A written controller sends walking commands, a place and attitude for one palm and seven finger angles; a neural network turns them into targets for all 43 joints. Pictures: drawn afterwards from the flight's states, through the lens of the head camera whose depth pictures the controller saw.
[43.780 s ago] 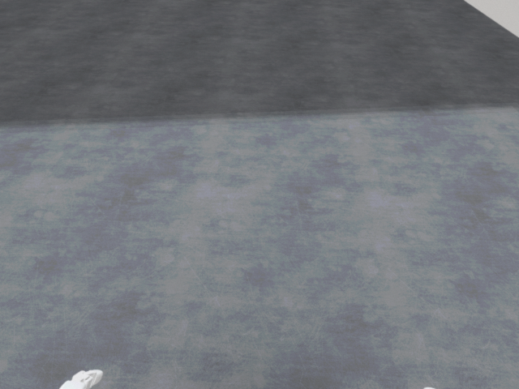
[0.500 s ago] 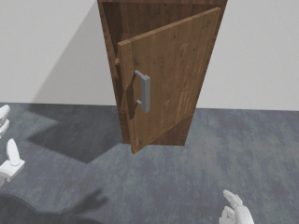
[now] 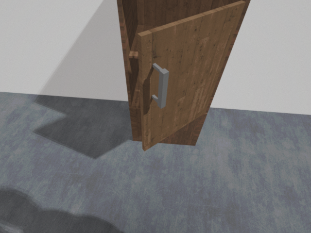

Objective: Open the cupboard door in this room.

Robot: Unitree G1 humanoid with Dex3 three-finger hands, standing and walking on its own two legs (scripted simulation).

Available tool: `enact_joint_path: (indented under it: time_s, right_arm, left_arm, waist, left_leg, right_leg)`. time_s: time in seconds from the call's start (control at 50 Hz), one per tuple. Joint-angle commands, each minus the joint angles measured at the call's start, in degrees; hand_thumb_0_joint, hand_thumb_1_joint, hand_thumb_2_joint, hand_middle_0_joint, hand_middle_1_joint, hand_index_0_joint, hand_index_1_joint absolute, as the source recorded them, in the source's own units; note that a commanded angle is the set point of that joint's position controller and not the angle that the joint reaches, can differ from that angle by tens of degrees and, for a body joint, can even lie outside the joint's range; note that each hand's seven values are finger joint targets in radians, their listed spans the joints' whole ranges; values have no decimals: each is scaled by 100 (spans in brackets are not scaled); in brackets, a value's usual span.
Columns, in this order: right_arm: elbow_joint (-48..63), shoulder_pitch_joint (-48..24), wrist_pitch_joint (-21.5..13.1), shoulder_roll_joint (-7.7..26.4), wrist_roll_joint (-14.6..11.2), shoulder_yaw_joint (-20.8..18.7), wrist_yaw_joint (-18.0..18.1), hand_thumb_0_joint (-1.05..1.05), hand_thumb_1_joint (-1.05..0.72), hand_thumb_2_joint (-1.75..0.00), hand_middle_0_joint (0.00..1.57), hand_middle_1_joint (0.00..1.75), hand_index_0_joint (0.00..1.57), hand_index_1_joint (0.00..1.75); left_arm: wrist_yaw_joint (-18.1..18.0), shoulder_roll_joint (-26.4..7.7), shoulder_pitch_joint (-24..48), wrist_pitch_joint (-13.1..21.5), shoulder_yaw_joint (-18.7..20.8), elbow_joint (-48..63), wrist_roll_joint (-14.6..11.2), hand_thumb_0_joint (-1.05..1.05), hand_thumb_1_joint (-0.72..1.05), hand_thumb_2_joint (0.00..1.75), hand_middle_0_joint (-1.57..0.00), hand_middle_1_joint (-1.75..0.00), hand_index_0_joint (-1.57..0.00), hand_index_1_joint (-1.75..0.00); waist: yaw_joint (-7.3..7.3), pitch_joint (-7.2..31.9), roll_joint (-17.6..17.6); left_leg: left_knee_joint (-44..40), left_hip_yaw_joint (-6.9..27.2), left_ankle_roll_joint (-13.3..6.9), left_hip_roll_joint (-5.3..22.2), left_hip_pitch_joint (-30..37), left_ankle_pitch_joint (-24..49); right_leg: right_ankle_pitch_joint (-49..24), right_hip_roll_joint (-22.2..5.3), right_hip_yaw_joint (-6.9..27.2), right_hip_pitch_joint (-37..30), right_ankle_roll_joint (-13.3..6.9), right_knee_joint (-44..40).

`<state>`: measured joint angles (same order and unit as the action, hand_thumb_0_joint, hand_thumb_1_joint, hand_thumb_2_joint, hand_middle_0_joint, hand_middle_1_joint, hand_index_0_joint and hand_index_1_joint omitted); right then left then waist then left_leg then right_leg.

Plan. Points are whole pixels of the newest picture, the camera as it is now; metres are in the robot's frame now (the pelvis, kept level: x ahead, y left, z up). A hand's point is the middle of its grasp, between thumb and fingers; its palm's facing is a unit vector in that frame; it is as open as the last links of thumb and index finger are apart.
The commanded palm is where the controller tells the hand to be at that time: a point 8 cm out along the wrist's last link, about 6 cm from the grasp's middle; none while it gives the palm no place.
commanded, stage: let the arm hang, fingers relaxed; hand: left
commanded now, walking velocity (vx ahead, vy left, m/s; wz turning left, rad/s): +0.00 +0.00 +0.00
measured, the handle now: (158, 86) +0.53 +0.03 +0.07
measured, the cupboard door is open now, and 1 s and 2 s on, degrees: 41 41 41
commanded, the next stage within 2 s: look to check the result in 0.60 s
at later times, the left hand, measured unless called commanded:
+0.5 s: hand out of the picture +0.00 +0.14 -0.18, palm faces +0.04 -0.99 -0.14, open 7.3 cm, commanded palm none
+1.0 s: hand out of the picture +0.00 +0.16 -0.17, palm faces +0.05 -0.98 -0.18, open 7.4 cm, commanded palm none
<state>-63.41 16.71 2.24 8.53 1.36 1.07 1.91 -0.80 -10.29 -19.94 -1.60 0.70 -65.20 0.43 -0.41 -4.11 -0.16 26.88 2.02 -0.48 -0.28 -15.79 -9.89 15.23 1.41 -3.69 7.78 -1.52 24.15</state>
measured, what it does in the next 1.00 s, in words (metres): stands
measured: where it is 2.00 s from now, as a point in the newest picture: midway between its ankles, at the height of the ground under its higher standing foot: outside the picture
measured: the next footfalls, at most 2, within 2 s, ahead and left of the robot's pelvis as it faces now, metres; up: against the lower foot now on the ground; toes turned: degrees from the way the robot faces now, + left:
none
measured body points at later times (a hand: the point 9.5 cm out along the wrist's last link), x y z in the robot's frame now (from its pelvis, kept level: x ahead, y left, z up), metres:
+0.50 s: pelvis +0.01 +0.00 +0.00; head +0.01 +0.00 +0.45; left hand -0.01 +0.20 -0.16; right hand -0.01 -0.20 -0.17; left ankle +0.05 +0.11 -0.74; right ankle -0.02 -0.10 -0.74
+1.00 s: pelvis +0.03 +0.00 +0.00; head +0.04 -0.01 +0.45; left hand +0.00 +0.21 -0.16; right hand +0.02 -0.22 -0.16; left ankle +0.05 +0.11 -0.74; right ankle -0.02 -0.10 -0.74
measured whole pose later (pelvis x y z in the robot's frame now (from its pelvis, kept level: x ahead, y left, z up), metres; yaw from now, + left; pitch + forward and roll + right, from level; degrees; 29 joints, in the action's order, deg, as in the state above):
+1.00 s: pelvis +0.03 +0.00 +0.00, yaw +0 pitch -1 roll +0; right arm -66.2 15.4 0.3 7.6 1.1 0.8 2.7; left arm -2.0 -6.9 -18.4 0.5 0.6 -66.3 0.2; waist -0.1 -2.7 -0.2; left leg 24.3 1.1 -0.5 -1.2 -11.7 -11.3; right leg 17.4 0.3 -2.8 4.6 -1.3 23.2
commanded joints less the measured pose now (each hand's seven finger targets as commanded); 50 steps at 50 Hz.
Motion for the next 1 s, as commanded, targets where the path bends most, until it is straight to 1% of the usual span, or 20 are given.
enact_joint_path:
  time_s: [0.0,0.08,0.14,0.18,0.2,0.28,0.3,0.36,0.4,0.46,0.5,0.56,0.6,0.62,0.66,0.68,0.74,0.8,0.9,0.98]
  right_arm:
    - [194,242,-123,653,-15,-164,59,0,-90,-90,20,30,20,30]
    - [57,393,-129,500,-4,-162,62,0,-90,-90,20,30,20,30]
    - [-8,452,-140,403,-1,-152,55,0,-90,-90,20,30,20,30]
    - [-42,500,-152,355,-1,-150,55,0,-90,-90,20,30,20,30]
    - [-49,480,-157,359,-10,-150,54,0,-90,-90,20,30,20,30]
    - [-91,491,-161,252,7,-144,52,0,-90,-90,20,30,20,30]
    - [-77,480,-162,260,-6,-147,52,0,-90,-90,20,30,20,30]
    - [-101,467,-184,207,4,-141,49,0,-90,-90,20,30,20,30]
    - [-100,478,-187,207,-4,-139,51,0,-90,-90,20,30,20,30]
    - [-100,457,-200,223,10,-135,58,0,-90,-90,20,30,20,30]
    - [-72,431,-213,232,-6,-133,69,0,-90,-90,20,30,20,30]
    - [-84,405,-226,264,1,-126,76,0,-90,-90,20,30,20,30]
    - [-77,357,-230,289,-14,-125,81,0,-90,-90,20,30,20,30]
    - [-85,368,-232,277,-5,-133,82,0,-90,-90,20,30,20,30]
    - [-99,337,-222,294,-6,-130,82,0,-90,-90,20,30,20,30]
    - [-101,359,-217,323,-6,-130,84,0,-90,-90,20,30,20,30]
    - [-112,307,-221,335,-11,-121,85,0,-90,-90,20,30,20,30]
    - [-111,274,-226,368,-25,-124,88,0,-90,-90,20,30,20,30]
    - [-127,236,-236,392,-32,-114,93,0,-90,-90,20,30,20,30]
    - [-161,214,-224,380,-17,-110,94,0,-90,-90,20,30,20,30]
  left_arm:
    - [-76,-391,-194,143,90,86,-4,0,90,90,-20,-30,-20,-30]
    - [-115,-207,-406,155,74,-47,-4,0,90,90,-20,-30,-20,-30]
    - [-133,-163,-503,157,87,-88,2,0,90,90,-20,-30,-20,-30]
    - [-148,-122,-521,169,88,-91,3,0,90,90,-20,-30,-20,-30]
    - [-155,-119,-565,178,92,-93,5,0,90,90,-20,-30,-20,-30]
    - [-166,-50,-536,171,101,-86,10,0,90,90,-20,-30,-20,-30]
    - [-171,-69,-569,178,107,-74,15,0,90,90,-20,-30,-20,-30]
    - [-169,-28,-501,202,106,-48,11,0,90,90,-20,-30,-20,-30]
    - [-174,-56,-462,211,116,-22,12,0,90,90,-20,-30,-20,-30]
    - [-168,-54,-376,206,125,-8,3,0,90,90,-20,-30,-20,-30]
    - [-169,-57,-388,219,127,-7,2,0,90,90,-20,-30,-20,-30]
    - [-161,-56,-356,219,124,-9,-5,0,90,90,-20,-30,-20,-30]
    - [-161,-73,-379,231,124,0,-6,0,90,90,-20,-30,-20,-30]
    - [-163,-66,-364,233,123,-10,-8,0,90,90,-20,-30,-20,-30]
    - [-162,-81,-337,231,109,-14,-12,0,90,90,-20,-30,-20,-30]
    - [-161,-87,-316,225,105,-6,-15,0,90,90,-20,-30,-20,-30]
    - [-160,-99,-308,225,103,-14,-13,0,90,90,-20,-30,-20,-30]
    - [-166,-124,-350,240,105,-14,-14,0,90,90,-20,-30,-20,-30]
    - [-170,-152,-362,244,101,-20,-14,0,90,90,-20,-30,-20,-30]
    - [-171,-133,-343,232,82,-48,-20,0,90,90,-20,-30,-20,-30]
  waist:
    - [63,5,-9]
    - [67,-87,118]
    - [49,-135,32]
    - [56,-138,168]
    - [30,-148,168]
    - [52,-285,-79]
    - [23,-293,17]
    - [48,-280,61]
    - [42,-293,46]
    - [62,-254,-144]
    - [39,-211,-46]
    - [50,-155,-148]
    - [24,-105,-39]
    - [49,-50,-104]
    - [48,-115,-24]
    - [65,-102,-84]
    - [54,-120,-13]
    - [38,8,96]
    - [27,27,99]
    - [41,-75,62]
  left_leg:
    - [-674,563,-207,483,163,-543]
    - [-701,533,-230,480,169,-509]
    - [-755,525,-240,466,98,-556]
    - [-719,499,-241,445,98,-408]
    - [-676,464,-236,442,161,-322]
    - [-720,471,-232,420,75,-425]
    - [-688,459,-232,418,76,-394]
    - [-593,371,-209,380,132,-100]
    - [-543,344,-197,379,154,32]
    - [-567,373,-188,385,162,85]
    - [-523,362,-191,398,199,313]
    - [-545,375,-191,417,277,405]
    - [-493,348,-196,430,363,594]
    - [-478,339,-187,427,378,654]
    - [-492,339,-178,427,421,648]
    - [-499,351,-175,426,421,620]
    - [-527,356,-183,448,461,689]
    - [-484,343,-194,454,575,867]
    - [-480,329,-197,458,640,1055]
    - [-520,327,-181,444,609,931]
  right_leg:
    - [382,-569,593,458,-141,-588]
    - [368,-585,590,561,-125,-532]
    - [364,-581,563,576,-111,-457]
    - [275,-590,580,558,-115,-435]
    - [281,-587,573,607,-112,-443]
    - [288,-590,593,701,-106,-408]
    - [285,-581,582,691,-99,-430]
    - [118,-656,611,674,-111,-468]
    - [82,-647,594,652,-107,-491]
    - [-6,-652,600,580,-106,-468]
    - [-189,-640,598,484,-106,-480]
    - [-280,-666,605,424,-100,-486]
    - [-448,-668,580,368,-92,-507]
    - [-511,-689,598,314,-95,-508]
    - [-520,-687,584,354,-93,-525]
    - [-473,-678,592,331,-92,-534]
    - [-531,-678,589,318,-82,-544]
    - [-683,-679,577,230,-76,-557]
    - [-900,-695,556,147,-59,-554]
    - [-800,-703,573,162,-66,-601]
